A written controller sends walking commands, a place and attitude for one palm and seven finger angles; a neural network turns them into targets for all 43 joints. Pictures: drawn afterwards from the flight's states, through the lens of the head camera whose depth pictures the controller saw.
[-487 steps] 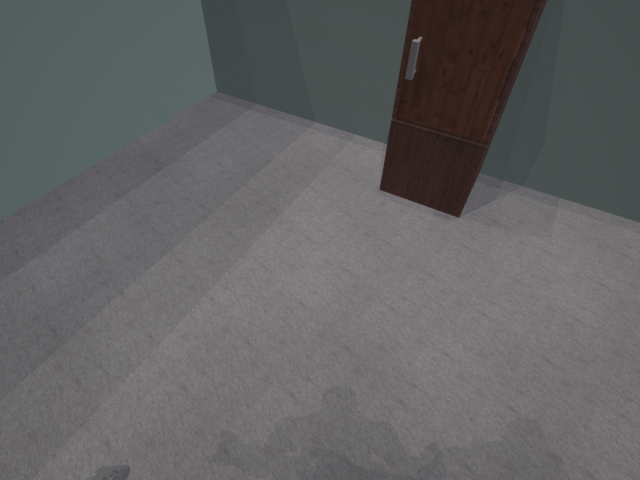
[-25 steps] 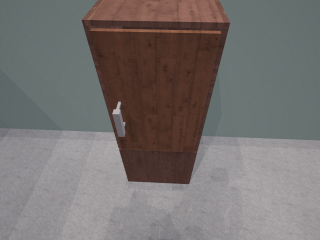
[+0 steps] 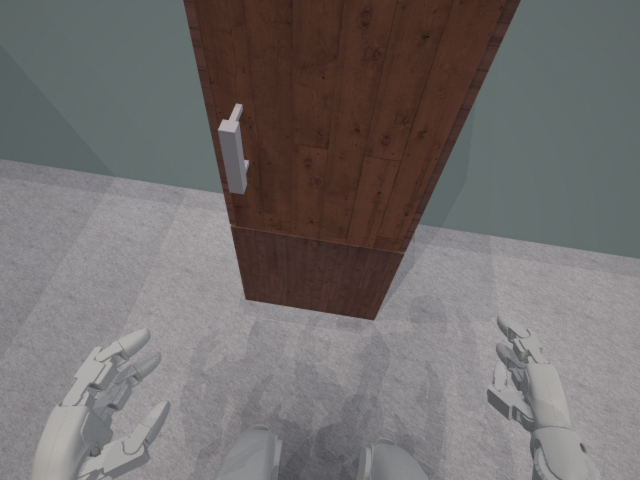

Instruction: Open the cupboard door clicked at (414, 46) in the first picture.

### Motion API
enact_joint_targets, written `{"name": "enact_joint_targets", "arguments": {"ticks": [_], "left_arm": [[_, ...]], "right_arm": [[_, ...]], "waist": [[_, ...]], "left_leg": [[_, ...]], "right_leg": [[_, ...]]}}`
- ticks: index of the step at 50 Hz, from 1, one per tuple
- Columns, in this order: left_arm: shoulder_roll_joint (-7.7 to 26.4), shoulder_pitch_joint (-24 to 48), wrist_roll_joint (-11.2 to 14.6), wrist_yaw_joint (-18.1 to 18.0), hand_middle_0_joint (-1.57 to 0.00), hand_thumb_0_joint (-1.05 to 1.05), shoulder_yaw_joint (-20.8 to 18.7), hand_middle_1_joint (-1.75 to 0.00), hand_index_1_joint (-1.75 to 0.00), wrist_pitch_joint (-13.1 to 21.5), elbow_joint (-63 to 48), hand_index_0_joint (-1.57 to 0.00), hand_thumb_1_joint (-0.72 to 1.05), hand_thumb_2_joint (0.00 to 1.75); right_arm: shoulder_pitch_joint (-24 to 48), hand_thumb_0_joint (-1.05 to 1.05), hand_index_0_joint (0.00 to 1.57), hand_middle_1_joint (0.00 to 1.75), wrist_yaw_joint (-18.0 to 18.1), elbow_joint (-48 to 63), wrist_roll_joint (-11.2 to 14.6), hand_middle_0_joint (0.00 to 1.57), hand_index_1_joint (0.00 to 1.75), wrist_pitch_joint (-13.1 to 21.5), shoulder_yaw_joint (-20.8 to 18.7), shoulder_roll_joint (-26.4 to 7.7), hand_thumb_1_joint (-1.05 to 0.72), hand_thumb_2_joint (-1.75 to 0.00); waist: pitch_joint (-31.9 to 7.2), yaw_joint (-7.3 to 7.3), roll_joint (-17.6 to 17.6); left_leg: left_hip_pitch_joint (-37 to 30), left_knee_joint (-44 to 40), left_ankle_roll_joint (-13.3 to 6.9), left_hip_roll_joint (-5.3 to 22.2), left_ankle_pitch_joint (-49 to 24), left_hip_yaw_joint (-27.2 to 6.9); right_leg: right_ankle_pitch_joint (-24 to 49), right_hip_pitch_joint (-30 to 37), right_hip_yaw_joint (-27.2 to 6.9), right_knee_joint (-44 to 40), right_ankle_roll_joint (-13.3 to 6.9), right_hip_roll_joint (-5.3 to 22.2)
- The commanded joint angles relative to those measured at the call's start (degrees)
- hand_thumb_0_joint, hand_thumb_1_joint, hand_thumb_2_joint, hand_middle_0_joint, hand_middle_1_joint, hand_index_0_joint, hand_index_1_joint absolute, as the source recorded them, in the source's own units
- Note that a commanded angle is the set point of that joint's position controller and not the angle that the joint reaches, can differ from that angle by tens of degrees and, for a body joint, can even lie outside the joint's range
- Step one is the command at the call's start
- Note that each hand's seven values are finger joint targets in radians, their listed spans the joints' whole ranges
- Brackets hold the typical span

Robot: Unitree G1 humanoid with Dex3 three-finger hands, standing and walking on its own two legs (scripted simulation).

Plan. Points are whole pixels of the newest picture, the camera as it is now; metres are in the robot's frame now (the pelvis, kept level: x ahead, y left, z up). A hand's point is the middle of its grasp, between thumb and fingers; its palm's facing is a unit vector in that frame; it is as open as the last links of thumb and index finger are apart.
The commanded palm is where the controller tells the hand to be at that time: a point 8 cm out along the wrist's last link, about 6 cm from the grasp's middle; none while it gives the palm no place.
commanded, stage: raise the hand with hooked fingers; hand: left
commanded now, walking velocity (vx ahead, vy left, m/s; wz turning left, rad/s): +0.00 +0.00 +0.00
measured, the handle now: (237, 150) +0.58 +0.21 +0.02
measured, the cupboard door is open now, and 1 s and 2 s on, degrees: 0 0 0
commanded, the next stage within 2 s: move the hooked fingers beside the handle in 1.60 s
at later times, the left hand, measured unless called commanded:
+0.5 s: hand (112, 365) +0.21 +0.25 +0.03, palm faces +0.03 -1.00 -0.08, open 12.1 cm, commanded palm +0.20 +0.31 +0.04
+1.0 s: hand (87, 322) +0.26 +0.30 +0.03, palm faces -0.03 -1.00 -0.06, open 14.0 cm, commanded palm +0.24 +0.35 +0.04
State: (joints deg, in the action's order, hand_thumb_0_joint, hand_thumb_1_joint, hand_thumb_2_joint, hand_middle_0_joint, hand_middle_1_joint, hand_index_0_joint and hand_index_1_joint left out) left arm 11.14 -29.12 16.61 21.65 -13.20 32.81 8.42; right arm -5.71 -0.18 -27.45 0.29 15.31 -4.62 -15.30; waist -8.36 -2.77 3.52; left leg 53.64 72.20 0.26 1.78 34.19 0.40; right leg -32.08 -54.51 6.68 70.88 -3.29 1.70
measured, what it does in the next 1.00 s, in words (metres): stands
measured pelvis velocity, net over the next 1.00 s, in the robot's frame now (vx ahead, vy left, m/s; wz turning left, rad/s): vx -0.01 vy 0.04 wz -0.01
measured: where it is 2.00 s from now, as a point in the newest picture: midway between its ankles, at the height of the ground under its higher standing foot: outside the picture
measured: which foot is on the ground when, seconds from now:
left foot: down 0.00-1.00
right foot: down 0.00-1.00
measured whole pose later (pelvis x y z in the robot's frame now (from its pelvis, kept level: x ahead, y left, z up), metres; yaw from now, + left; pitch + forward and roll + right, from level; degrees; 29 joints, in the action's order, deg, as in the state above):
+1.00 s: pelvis -0.01 +0.04 +0.00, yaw -1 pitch +19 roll -4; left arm 22.3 -4.3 19.9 29.2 -22.6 22.3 17.9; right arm -12.9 2.4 -29.8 1.6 13.0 2.4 -14.9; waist -8.0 0.1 -0.3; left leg 59.8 73.1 -3.2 0.9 32.5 0.3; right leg -28.2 -58.5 6.5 67.8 0.1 2.1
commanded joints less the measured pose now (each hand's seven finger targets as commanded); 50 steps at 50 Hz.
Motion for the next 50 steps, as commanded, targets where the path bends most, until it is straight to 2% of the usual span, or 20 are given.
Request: {"name": "enact_joint_targets", "arguments": {"ticks": [1, 3, 6, 8, 9, 10, 11, 13, 16, 19, 21, 23, 26, 29, 33, 38, 40, 42, 44, 50], "left_arm": [[9.21, 14.47, 1.95, -0.26, -0.24, 0.00, -2.42, -0.69, -0.69, 7.98, -26.07, -0.24, 0.29, 0.64], [9.47, 17.49, 2.14, 2.91, -0.25, 0.00, -0.25, -0.72, -0.72, 6.17, -22.53, -0.25, 0.25, 0.62], [11.81, 14.15, 2.70, 7.16, -0.25, 0.00, -2.61, -0.76, -0.76, -0.64, -12.80, -0.25, 0.18, 0.59], [14.18, 11.20, 4.55, 9.19, -0.25, 0.00, -6.81, -0.80, -0.80, -6.84, -6.80, -0.25, 0.13, 0.57], [15.02, 10.50, 5.53, 9.57, -0.26, 0.00, -8.42, -0.81, -0.81, -9.27, -8.18, -0.26, 0.11, 0.56], [17.52, 9.90, 6.34, 8.98, -0.26, 0.00, -11.50, -0.82, -0.82, -11.29, -9.55, -0.26, 0.08, 0.55], [17.01, 9.24, 7.03, 8.00, -0.26, 0.00, -12.35, -0.84, -0.84, -12.65, -10.33, -0.26, 0.06, 0.54], [17.54, 8.30, 7.96, 4.66, -0.26, 0.00, -15.39, -0.87, -0.87, -12.66, -12.10, -0.26, 0.01, 0.52], [15.05, 9.54, 6.56, -0.46, -0.27, 0.00, -14.10, -0.92, -0.92, -8.18, -14.72, -0.27, -0.06, 0.49], [13.22, 13.33, 4.16, -1.95, -0.27, 0.00, -10.16, -0.96, -0.96, -3.99, -10.75, -0.27, -0.13, 0.46], [12.83, 15.40, 2.74, -0.51, -0.28, 0.00, -7.42, -0.99, -0.99, -2.37, -6.42, -0.28, -0.17, 0.44], [13.75, 19.00, 2.81, 2.06, -0.28, 0.00, -5.92, -1.02, -1.02, -1.94, -5.16, -0.28, -0.22, 0.42], [18.66, 21.17, 3.44, 4.79, -0.29, 0.00, -8.90, -1.07, -1.07, -2.03, -7.25, -0.29, -0.29, 0.39], [21.57, 22.47, 5.39, 4.92, -0.29, 0.00, -12.71, -1.11, -1.11, -2.32, -11.20, -0.29, -0.36, 0.36], [21.03, 20.11, 5.84, 2.46, -0.30, 0.00, -14.55, -1.17, -1.17, -2.95, -9.24, -0.30, -0.45, 0.32], [17.32, 22.67, 4.33, 3.65, -0.30, 0.00, -10.33, -1.20, -1.20, -6.82, -2.15, -0.30, -0.50, 0.30], [19.11, 25.54, 3.73, 5.23, -0.30, 0.00, -10.50, -1.20, -1.20, -7.83, -1.47, -0.30, -0.50, 0.30], [20.55, 28.25, 3.90, 6.41, -0.30, 0.00, -11.50, -1.20, -1.20, -7.96, -2.08, -0.30, -0.50, 0.30], [23.31, 32.37, 4.51, 7.49, -0.30, 0.00, -13.64, -1.20, -1.20, -7.30, -3.37, -0.30, -0.50, 0.30], [25.85, 33.32, 5.75, 8.16, -0.30, 0.00, -17.24, -1.20, -1.20, -5.53, -1.02, -0.30, -0.50, 0.30]], "right_arm": [[-4.44, 0.00, 0.20, 0.30, 2.28, 3.99, -0.06, 0.20, 0.30, 1.69, -0.71, -5.46, -0.90, -0.90], [-4.35, 0.00, 0.20, 0.30, 3.08, 2.76, 0.33, 0.20, 0.30, 2.08, 0.29, -6.60, -0.90, -0.90], [-4.30, 0.00, 0.20, 0.30, 3.93, 2.09, 1.74, 0.20, 0.30, 2.25, 0.45, -7.03, -0.90, -0.90], [-3.02, 0.00, 0.20, 0.30, 4.27, 2.80, 2.42, 0.20, 0.30, 1.66, 0.65, -7.25, -0.90, -0.90], [-2.59, 0.00, 0.20, 0.30, 4.22, 4.06, 2.64, 0.20, 0.30, 1.19, 0.87, -7.02, -0.90, -0.90], [-1.89, 0.00, 0.20, 0.30, 4.21, 4.85, 2.73, 0.20, 0.30, 0.75, 0.80, -6.88, -0.90, -0.90], [-1.39, 0.00, 0.20, 0.30, 4.13, 5.86, 2.70, 0.20, 0.30, 0.52, 0.99, -6.21, -0.90, -0.90], [-1.20, 0.00, 0.20, 0.30, 3.91, 6.09, 2.32, 0.20, 0.30, 0.46, 0.93, -4.85, -0.90, -0.90], [-2.49, 0.00, 0.20, 0.30, 3.34, 4.72, 1.93, 0.20, 0.30, 0.97, 0.70, -3.78, -0.90, -0.90], [-3.67, 0.00, 0.20, 0.30, 3.02, 3.00, 1.55, 0.20, 0.30, 1.18, 0.54, -4.96, -0.90, -0.90], [-4.86, 0.00, 0.20, 0.30, 3.13, 2.61, 1.87, 0.20, 0.30, 1.31, 0.56, -6.35, -0.90, -0.90], [-5.84, 0.00, 0.20, 0.30, 3.62, 3.21, 2.18, 0.20, 0.30, 1.58, 0.75, -7.83, -0.90, -0.90], [-7.24, 0.00, 0.20, 0.30, 4.36, 4.10, 2.59, 0.20, 0.30, 1.92, 0.81, -9.02, -0.90, -0.90], [-7.43, 0.00, 0.20, 0.30, 4.48, 4.72, 2.25, 0.20, 0.30, 2.04, 1.14, -9.01, -0.90, -0.90], [-7.44, 0.00, 0.20, 0.30, 3.89, 4.50, 1.73, 0.20, 0.30, 1.65, 1.28, -8.76, -0.90, -0.90], [-8.15, 0.00, 0.20, 0.30, 3.12, 4.83, 1.72, 0.20, 0.30, 0.23, 1.52, -9.51, -0.90, -0.90], [-8.63, 0.00, 0.20, 0.30, 3.17, 4.95, 2.02, 0.20, 0.30, -0.09, 1.47, -10.34, -0.90, -0.90], [-8.73, 0.00, 0.20, 0.30, 3.54, 5.24, 2.09, 0.20, 0.30, -0.01, 1.49, -10.47, -0.90, -0.90], [-8.96, 0.00, 0.20, 0.30, 3.73, 4.99, 1.83, 0.20, 0.30, 0.09, 1.72, -10.51, -0.90, -0.90], [-9.15, 0.00, 0.20, 0.30, 3.68, 4.00, 1.48, 0.20, 0.30, 0.20, 1.94, -10.20, -0.90, -0.90]], "waist": [[-14.24, 5.64, -9.55], [-11.85, 7.49, -8.53], [-13.13, 6.79, -3.85], [-14.59, 3.84, -3.35], [-17.56, 2.62, -3.27], [-19.53, 1.24, -3.35], [-20.52, 0.38, -2.76], [-21.65, -1.30, -2.40], [-18.69, -0.50, -4.22], [-12.22, 2.54, -3.51], [-8.51, 4.51, -2.88], [-6.81, 5.30, -4.64], [-12.23, 3.99, -6.76], [-16.94, 2.28, -10.58], [-15.99, 1.51, -11.73], [-11.77, 4.02, -9.91], [-12.56, 4.49, -8.92], [-13.92, 4.46, -8.14], [-16.37, 3.96, -10.02], [-19.32, 2.70, -11.72]], "left_leg": [[-4.07, -4.47, -2.14, -1.28, -19.81, -2.04], [-1.51, -2.74, -2.46, -1.08, -17.55, -2.79], [2.45, -3.16, -2.57, -1.40, -13.99, -2.56], [3.17, -4.56, -2.36, -1.77, -14.56, -2.61], [2.93, -5.37, -2.35, -2.22, -15.38, -2.16], [2.15, -6.36, -2.24, -2.31, -16.39, -2.18], [1.75, -7.12, -2.22, -2.52, -17.12, -2.08], [0.94, -8.14, -1.87, -2.17, -19.76, -2.63], [0.21, -9.76, -1.53, -1.92, -19.20, -2.24], [1.63, -9.91, -1.56, -1.84, -14.00, -2.60], [3.72, -9.71, -1.81, -2.07, -8.81, -2.46], [3.63, -10.16, -2.02, -2.24, -5.53, -2.71], [-0.45, -12.03, -2.24, -2.12, -6.72, -3.16], [-4.58, -13.25, -1.83, -2.10, -11.09, -3.69], [-7.40, -14.14, -0.71, -1.73, -17.05, -4.87], [-5.92, -14.27, -0.06, -1.56, -15.94, -5.53], [-6.27, -14.37, -0.03, -1.32, -14.35, -5.81], [-6.90, -14.10, -0.25, -1.32, -15.40, -5.91], [-8.81, -13.52, 0.31, -1.30, -18.39, -6.04], [-11.32, -12.60, 1.38, -0.98, -24.83, -6.43]], "right_leg": [[16.11, 7.47, -9.08, -10.66, 1.39, -2.25], [12.98, 5.16, -9.00, -10.74, 1.25, -2.69], [8.13, 7.75, -9.81, -13.16, 2.34, -2.15], [7.15, 11.37, -10.12, -13.95, 2.23, -1.88], [7.77, 14.34, -10.47, -14.52, 2.73, -1.17], [8.28, 16.84, -10.58, -14.95, 2.96, -0.70], [8.67, 18.67, -10.70, -15.21, 3.17, -0.45], [12.32, 20.40, -9.65, -13.95, 2.80, -0.77], [10.96, 16.46, -7.97, -13.30, 2.58, -1.08], [3.47, 9.14, -6.73, -13.36, 2.29, -1.66], [-2.90, 5.27, -7.28, -14.51, 2.33, -1.37], [-5.08, 2.72, -7.29, -14.29, 1.84, -1.53], [-1.82, 5.35, -6.65, -13.77, 1.60, -1.61], [3.66, 7.63, -5.08, -12.03, 1.28, -2.19], [8.78, 6.44, -2.33, -9.95, 0.89, -2.96], [9.06, 2.96, -1.26, -9.98, 1.32, -3.12], [8.41, 2.25, -1.42, -10.25, 1.56, -3.06], [9.14, 3.05, -1.65, -10.39, 1.47, -3.03], [10.25, 3.16, -1.80, -9.83, 1.06, -3.29], [12.27, 3.00, -1.49, -8.62, 0.96, -3.20]]}}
